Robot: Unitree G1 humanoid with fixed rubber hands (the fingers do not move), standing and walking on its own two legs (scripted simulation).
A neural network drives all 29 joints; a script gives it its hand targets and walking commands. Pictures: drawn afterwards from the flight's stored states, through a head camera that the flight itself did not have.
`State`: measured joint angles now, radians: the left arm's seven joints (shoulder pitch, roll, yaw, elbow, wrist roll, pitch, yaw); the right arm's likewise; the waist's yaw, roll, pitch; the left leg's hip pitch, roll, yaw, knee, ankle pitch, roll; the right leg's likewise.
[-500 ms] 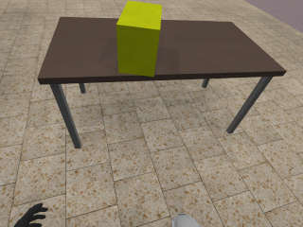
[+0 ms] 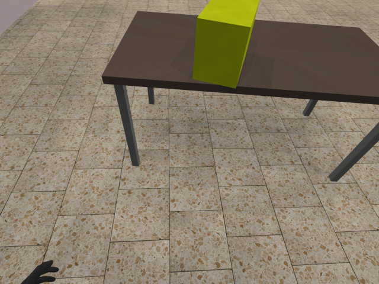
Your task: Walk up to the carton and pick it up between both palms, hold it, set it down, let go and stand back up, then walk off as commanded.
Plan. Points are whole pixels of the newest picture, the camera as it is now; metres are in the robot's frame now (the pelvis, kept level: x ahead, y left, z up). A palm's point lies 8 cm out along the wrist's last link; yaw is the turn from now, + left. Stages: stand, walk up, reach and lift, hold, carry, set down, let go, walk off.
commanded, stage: walk up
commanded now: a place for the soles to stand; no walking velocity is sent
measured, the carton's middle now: (226, 38) +1.02 -0.09 +0.05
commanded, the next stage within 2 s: none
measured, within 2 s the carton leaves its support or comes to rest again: neither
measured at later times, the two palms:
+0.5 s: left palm out of the picture +0.12 +0.31 -0.08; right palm out of the picture +0.10 -0.33 -0.09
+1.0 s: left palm out of the picture +0.11 +0.31 -0.12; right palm out of the picture +0.14 -0.34 -0.05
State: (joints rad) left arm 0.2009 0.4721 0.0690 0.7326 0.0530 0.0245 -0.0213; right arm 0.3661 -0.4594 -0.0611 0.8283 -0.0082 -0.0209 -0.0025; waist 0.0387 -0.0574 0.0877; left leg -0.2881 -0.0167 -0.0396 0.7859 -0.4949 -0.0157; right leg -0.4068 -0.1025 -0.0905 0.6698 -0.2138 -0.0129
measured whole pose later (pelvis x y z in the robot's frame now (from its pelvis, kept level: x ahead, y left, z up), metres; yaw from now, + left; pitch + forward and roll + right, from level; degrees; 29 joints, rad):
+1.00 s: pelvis +0.03 +0.00 +0.01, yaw -1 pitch -3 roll -1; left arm 0.22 0.43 0.04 0.87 0.02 0.03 -0.03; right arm 0.20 -0.43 -0.05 0.84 -0.03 -0.05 -0.02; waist 0.02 -0.07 0.09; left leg -0.33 0.03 0.03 0.64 -0.25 0.01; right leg -0.24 -0.03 0.02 0.64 -0.36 -0.02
